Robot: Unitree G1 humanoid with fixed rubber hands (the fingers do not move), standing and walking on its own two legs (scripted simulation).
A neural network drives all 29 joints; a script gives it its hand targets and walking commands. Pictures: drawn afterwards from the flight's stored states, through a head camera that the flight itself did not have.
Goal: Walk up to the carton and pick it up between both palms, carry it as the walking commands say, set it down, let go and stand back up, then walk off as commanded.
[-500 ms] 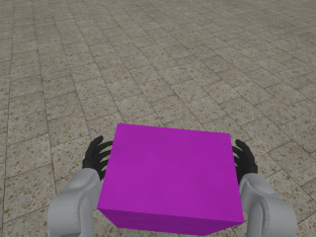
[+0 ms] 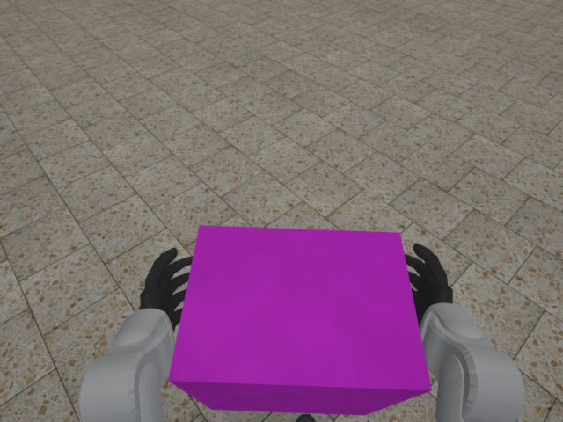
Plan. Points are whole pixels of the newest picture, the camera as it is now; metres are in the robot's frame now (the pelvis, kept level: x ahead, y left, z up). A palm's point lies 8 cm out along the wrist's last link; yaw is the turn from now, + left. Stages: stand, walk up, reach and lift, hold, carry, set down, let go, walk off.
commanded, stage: carry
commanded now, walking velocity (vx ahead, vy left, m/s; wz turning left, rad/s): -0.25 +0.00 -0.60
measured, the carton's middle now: (293, 333) +0.23 +0.00 +0.02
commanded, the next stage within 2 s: none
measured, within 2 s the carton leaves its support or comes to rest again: neither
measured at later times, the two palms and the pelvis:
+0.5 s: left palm (230, 413) +0.12 +0.07 +0.09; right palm out of the picture +0.06 -0.25 +0.08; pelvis -0.12 -0.04 +0.00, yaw -9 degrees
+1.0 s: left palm out of the picture +0.06 +0.09 +0.10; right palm out of the picture +0.01 -0.23 +0.10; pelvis -0.19 -0.03 +0.00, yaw -9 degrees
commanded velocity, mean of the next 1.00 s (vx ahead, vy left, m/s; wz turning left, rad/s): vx -0.01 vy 0.04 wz -0.01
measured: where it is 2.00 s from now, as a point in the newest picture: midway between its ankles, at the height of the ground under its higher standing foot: outside the picture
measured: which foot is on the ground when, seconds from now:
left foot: up 0.00-0.00, down 0.02-0.40, up 0.42-0.68, down 0.70-1.00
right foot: down 0.00-0.02, up 0.04-0.38, down 0.40-1.00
